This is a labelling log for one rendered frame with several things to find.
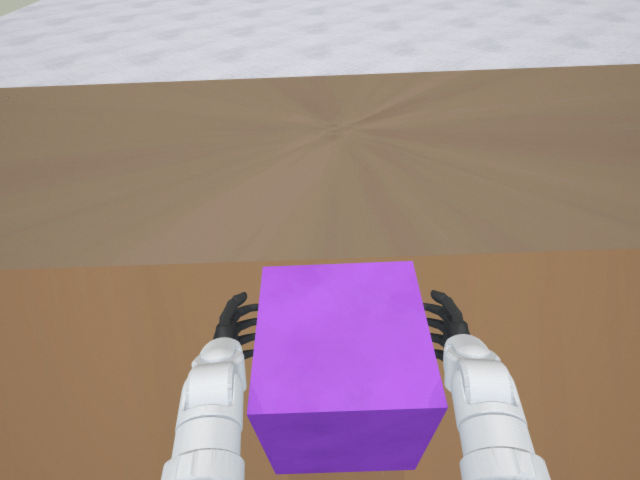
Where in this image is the robot left forearm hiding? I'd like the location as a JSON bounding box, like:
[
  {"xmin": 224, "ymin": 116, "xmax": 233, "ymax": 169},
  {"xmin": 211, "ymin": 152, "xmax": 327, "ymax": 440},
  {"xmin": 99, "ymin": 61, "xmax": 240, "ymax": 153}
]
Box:
[{"xmin": 161, "ymin": 337, "xmax": 247, "ymax": 480}]

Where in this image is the carton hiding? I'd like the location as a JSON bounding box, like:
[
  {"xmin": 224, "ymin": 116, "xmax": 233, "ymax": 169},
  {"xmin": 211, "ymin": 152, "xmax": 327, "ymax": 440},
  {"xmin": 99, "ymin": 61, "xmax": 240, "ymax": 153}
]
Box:
[{"xmin": 247, "ymin": 261, "xmax": 448, "ymax": 474}]

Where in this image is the right robot hand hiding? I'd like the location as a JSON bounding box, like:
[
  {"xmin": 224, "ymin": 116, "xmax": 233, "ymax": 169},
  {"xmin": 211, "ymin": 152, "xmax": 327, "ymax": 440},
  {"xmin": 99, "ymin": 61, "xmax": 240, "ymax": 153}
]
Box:
[{"xmin": 423, "ymin": 290, "xmax": 470, "ymax": 361}]

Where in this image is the left robot hand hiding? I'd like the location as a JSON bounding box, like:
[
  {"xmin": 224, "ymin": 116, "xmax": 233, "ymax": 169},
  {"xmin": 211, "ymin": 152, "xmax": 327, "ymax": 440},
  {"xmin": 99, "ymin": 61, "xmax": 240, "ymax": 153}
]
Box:
[{"xmin": 213, "ymin": 292, "xmax": 259, "ymax": 360}]

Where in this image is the robot right forearm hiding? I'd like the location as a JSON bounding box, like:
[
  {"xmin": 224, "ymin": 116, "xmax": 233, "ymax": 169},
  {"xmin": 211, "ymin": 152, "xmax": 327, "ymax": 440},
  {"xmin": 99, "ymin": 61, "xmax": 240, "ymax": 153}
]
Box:
[{"xmin": 443, "ymin": 334, "xmax": 551, "ymax": 480}]

